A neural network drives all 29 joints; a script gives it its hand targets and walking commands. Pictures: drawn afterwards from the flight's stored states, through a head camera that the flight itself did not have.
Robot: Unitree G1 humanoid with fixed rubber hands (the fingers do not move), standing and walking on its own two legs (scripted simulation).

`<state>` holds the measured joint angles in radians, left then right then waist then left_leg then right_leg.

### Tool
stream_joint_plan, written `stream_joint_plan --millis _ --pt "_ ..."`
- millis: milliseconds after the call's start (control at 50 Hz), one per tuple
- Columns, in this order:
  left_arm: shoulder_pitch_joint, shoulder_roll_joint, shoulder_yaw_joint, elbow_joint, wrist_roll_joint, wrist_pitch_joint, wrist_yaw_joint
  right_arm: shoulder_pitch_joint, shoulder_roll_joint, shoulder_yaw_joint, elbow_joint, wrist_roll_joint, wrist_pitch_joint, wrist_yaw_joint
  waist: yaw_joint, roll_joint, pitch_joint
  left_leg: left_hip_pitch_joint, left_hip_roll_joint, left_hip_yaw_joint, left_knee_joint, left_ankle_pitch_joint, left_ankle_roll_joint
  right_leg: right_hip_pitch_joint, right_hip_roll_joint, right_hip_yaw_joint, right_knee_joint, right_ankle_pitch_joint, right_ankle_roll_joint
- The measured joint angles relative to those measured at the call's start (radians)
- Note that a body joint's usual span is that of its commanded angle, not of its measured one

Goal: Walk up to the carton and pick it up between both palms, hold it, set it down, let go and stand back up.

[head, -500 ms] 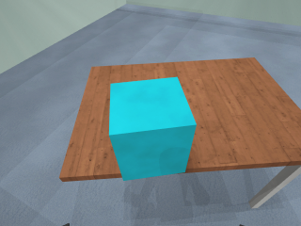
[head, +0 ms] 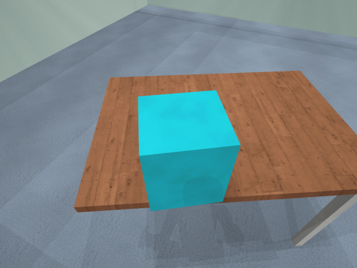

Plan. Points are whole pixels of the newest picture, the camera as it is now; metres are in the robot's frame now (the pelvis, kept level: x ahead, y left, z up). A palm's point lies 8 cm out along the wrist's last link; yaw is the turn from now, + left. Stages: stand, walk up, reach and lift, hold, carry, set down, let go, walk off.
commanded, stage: walk up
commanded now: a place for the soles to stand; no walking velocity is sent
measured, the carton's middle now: (182, 151) +0.44 -0.01 +0.01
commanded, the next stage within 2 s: reach and lift in 0.60 s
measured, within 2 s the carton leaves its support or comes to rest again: neither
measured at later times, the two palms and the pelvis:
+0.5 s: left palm out of the picture +0.10 +0.27 -0.10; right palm out of the picture +0.09 -0.25 -0.10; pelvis +0.00 +0.01 +0.00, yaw -1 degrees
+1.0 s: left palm (83, 267) +0.18 +0.22 -0.07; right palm out of the picture +0.16 -0.26 -0.07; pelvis +0.02 -0.02 +0.01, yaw +0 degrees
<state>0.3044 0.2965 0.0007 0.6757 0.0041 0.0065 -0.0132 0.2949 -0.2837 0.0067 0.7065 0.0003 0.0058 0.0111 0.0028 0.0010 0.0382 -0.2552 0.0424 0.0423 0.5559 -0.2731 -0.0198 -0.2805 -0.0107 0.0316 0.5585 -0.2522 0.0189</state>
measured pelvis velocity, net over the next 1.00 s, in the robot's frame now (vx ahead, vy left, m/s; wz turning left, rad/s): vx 0.02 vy -0.02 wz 0.01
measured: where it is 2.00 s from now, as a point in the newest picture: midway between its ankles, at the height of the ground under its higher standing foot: outside the picture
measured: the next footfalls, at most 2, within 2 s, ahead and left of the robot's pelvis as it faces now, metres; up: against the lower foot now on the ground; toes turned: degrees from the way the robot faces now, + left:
none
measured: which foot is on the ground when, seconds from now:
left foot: down 0.00-1.00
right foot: down 0.00-1.00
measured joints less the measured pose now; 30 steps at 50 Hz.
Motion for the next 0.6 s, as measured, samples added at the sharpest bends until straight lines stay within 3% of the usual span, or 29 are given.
stream_joint_plan --millis 600 --pt "0.001 -0.006 0.001 -0.002 0.005 -0.004 0.008 -0.013 -0.004 -0.001 -0.003 0.003 0.006 0.001 -0.004 -0.002 -0.002 0.003 -0.008 0.016 0.004 -0.009 0.011 -0.006 -0.005 0.025 0.006 -0.003 0.014"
